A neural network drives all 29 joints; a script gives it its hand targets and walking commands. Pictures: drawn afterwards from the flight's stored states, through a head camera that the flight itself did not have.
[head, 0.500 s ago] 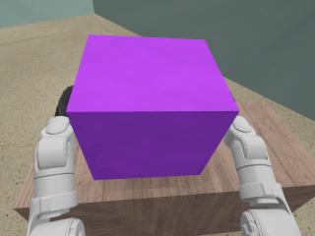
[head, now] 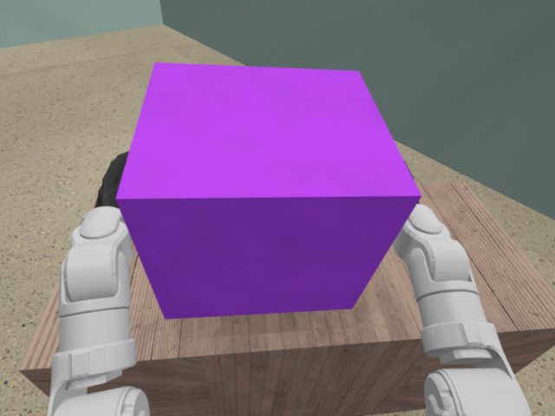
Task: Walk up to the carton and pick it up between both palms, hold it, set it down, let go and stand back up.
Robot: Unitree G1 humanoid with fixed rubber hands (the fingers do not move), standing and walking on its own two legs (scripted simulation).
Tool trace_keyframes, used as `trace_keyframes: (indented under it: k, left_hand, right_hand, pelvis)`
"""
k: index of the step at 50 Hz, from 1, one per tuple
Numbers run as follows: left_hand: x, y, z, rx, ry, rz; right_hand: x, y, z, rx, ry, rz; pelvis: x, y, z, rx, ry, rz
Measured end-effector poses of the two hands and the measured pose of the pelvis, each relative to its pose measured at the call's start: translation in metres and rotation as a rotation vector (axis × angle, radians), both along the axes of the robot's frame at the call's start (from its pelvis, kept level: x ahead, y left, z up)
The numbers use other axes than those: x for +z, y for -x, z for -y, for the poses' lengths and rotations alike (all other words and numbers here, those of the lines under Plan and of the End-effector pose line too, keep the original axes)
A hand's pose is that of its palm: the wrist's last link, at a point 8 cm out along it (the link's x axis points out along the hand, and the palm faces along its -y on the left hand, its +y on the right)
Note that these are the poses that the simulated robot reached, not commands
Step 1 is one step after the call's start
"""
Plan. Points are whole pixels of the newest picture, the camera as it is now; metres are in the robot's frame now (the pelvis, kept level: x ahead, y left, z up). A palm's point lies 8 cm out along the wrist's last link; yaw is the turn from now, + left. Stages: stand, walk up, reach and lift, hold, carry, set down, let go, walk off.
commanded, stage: hold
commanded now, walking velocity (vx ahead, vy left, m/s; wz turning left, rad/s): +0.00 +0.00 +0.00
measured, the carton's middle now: (261, 195) +0.40 +0.00 +0.14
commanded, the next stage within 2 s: none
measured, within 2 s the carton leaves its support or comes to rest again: neither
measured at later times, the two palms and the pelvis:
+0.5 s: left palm (117, 211) +0.34 +0.19 +0.16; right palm (402, 207) +0.35 -0.20 +0.16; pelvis +0.00 +0.00 +0.00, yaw +0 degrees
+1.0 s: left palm (117, 214) +0.34 +0.19 +0.16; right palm (403, 210) +0.34 -0.20 +0.16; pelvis +0.00 +0.00 +0.00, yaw +0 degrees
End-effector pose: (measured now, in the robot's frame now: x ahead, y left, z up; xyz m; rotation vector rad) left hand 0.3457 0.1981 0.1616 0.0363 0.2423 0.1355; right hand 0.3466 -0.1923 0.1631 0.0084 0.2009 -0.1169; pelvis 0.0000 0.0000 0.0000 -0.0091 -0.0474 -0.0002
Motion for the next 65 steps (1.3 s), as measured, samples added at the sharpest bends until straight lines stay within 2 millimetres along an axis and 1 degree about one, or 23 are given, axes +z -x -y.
trace_keyframes:
  k: [5,16,26,35,43,53,59,65]
  left_hand:
    - [-0.0031,0.0014,0.0013,-0.002,-0.003,-0.007]
    - [0.0001,0.006,0.0035,0.006,-0.004,0.004]
    - [-0.0001,0.001,0.003,0.004,0.002,-0.008]
    - [0.001,-0.0029,0.0014,0.0,-0.007,-0.004]
    - [-0.0017,0.0007,0.0019,0.0,-0.006,-0.005]
    - [-0.0017,0.0051,0.0044,-0.001,-0.003,0.0]
    - [-0.0026,0.0043,0.0051,0.003,-0.005,-0.02]
    - [-0.0007,0.0007,0.0044,0.004,-0.004,-0.017]
  right_hand:
    - [-0.0027,0.0013,0.0013,-0.001,-0.001,-0.005]
    - [-0.0011,0.004,0.0034,0.005,-0.004,0.006]
    - [-0.0023,0.0,0.0029,0.001,-0.007,-0.007]
    - [-0.0021,-0.0034,0.0014,-0.001,-0.01,-0.003]
    - [-0.0042,0.0001,0.0018,0.001,-0.002,-0.004]
    - [-0.0032,0.0051,0.0043,-0.003,-0.006,0.001]
    - [-0.0065,0.0038,0.005,0.001,-0.006,-0.019]
    - [-0.0054,-0.0001,0.0043,-0.001,-0.014,-0.016]
  pelvis:
    - [0.0,-0.0016,-0.0007,-0.001,0.001,0.0]
    - [-0.0001,-0.0009,0.0017,-0.002,0.001,0.001]
    - [-0.0003,0.0018,0.0045,0.002,-0.002,0.001]
    - [-0.0001,-0.0005,0.0026,0.003,-0.001,-0.007]
    - [0.0001,-0.0042,0.001,0.0,0.001,0.0]
    - [-0.0002,-0.0013,0.0017,-0.003,0.001,0.002]
    - [0.0,0.0017,0.0028,-0.002,-0.001,0.003]
    - [-0.0002,0.0038,0.0041,0.0,-0.002,-0.003]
